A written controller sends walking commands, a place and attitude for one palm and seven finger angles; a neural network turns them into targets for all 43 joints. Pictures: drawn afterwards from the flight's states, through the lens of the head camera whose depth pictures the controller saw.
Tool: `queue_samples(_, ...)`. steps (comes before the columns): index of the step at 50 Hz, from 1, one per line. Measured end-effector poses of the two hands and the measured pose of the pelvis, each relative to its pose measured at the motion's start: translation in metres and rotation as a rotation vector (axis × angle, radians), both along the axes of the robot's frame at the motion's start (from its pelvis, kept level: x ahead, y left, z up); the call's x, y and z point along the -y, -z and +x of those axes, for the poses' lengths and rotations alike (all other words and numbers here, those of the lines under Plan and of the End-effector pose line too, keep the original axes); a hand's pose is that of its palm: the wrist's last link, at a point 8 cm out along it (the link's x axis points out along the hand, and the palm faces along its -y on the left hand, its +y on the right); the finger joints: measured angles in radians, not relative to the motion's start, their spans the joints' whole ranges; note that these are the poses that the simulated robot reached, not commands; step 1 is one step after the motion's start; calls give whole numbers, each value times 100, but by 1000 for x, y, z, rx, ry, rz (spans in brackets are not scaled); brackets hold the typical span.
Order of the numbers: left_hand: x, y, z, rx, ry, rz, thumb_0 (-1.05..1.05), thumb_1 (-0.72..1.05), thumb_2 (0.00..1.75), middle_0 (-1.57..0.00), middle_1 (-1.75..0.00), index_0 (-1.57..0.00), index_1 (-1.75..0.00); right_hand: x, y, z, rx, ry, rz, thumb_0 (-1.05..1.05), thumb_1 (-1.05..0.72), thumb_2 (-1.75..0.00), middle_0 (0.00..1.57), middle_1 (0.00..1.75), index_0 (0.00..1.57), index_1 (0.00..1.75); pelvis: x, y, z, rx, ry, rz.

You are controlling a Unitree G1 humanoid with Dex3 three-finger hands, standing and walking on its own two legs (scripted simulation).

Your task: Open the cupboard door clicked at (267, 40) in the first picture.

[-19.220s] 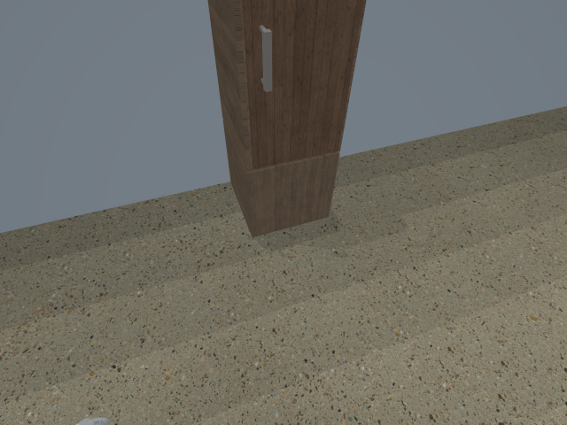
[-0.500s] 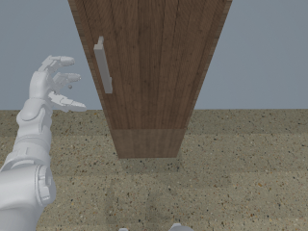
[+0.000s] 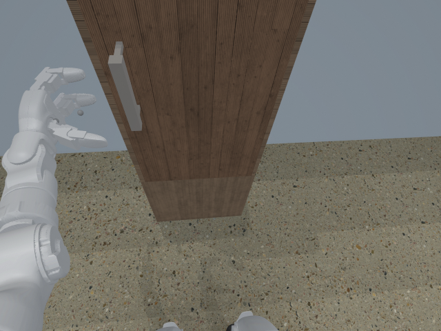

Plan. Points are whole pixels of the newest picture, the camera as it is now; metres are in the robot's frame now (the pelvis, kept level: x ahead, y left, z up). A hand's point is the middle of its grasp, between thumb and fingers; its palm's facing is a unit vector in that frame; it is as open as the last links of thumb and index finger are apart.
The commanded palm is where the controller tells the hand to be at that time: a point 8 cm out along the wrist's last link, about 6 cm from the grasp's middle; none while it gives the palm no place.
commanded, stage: move the hooked fingers beside the handle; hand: left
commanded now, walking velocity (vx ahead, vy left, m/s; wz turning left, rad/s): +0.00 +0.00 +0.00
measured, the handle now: (128, 90) +0.54 +0.14 +0.10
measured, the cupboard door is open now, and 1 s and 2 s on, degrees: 0 0 0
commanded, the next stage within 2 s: slide the fingers in behind the handle in 0.52 s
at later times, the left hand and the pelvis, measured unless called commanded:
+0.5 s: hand (90, 111) +0.49 +0.20 +0.10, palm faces +0.02 -1.00 +0.00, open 14.0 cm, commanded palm +0.46 +0.25 +0.10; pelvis +0.00 +0.01 +0.00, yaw +1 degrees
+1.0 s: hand (102, 110) +0.49 +0.18 +0.09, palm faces +0.03 -1.00 +0.01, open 14.0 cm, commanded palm +0.46 +0.22 +0.10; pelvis +0.00 +0.00 +0.00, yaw +1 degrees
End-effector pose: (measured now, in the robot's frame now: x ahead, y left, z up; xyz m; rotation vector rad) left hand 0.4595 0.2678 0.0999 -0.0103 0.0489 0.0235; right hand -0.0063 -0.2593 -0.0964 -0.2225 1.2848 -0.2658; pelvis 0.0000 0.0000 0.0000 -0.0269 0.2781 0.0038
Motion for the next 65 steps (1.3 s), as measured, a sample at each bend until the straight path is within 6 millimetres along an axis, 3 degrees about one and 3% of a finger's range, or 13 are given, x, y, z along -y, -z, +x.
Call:
queue_samples(6, -7, -4, -11, 37, 2, 0, -1, -50, 30, -30, -120, -30, -120, -4, 1, 19, 26, -26, 5, 1, -90, -90, 20, 30, 20, 30, -3, -1, 3, 11, -14, -6)
queue_samples(17, 11, 0, -7, 12, 16, -3, -1, -50, 30, -30, -120, -30, -120, -8, 3, 53, 114, -89, 1, 0, -90, -90, 20, 30, 20, 30, -7, 2, 0, 13, -35, -7)
queue_samples(22, 16, 1, 1, 12, 6, 3, -1, -50, 30, -30, -120, -30, -120, -9, 5, 49, 108, -84, 6, 0, -90, -90, 20, 30, 20, 30, -7, 4, -2, 4, -29, -5)
queue_samples(33, 13, 3, 8, -2, -2, 7, -1, -50, 30, -30, -120, -30, -120, -6, 8, 8, -4, -28, 16, 0, -90, -90, 20, 30, 20, 30, -3, 4, 0, -9, -16, -3)
queue_samples(39, 17, 3, 8, 7, 12, 11, -1, -50, 30, -30, -120, -30, -120, -1, 5, -2, -38, -14, 7, 0, -90, -90, 20, 30, 20, 30, -1, 3, 1, -11, -19, -4)
queue_samples(65, 55, 1, 1, 25, 20, 10, -1, -50, 30, -30, -120, -29, -119, -3, 10, 47, 95, -67, 48, 0, -90, -90, 20, 30, 20, 30, 4, 2, 5, 10, -26, 4)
